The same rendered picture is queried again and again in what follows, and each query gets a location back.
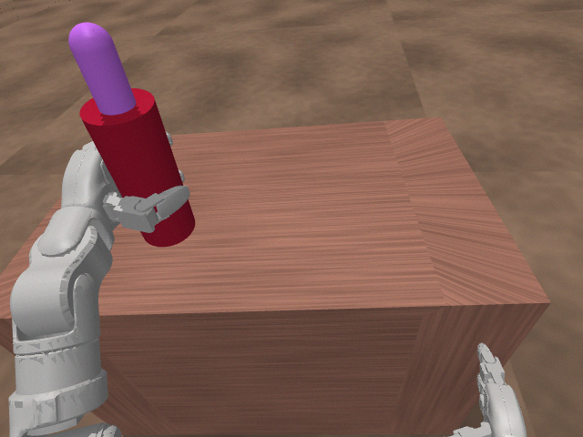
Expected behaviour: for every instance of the left robot arm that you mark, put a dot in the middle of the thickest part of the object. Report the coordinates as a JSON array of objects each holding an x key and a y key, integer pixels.
[{"x": 55, "y": 318}]

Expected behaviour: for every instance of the left robot hand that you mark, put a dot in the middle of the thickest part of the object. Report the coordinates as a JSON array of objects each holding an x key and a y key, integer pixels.
[{"x": 88, "y": 183}]

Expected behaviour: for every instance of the right robot hand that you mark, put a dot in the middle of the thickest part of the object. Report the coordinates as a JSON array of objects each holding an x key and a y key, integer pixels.
[{"x": 498, "y": 402}]

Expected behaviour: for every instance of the bottle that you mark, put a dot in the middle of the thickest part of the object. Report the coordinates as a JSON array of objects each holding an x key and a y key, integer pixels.
[{"x": 125, "y": 125}]

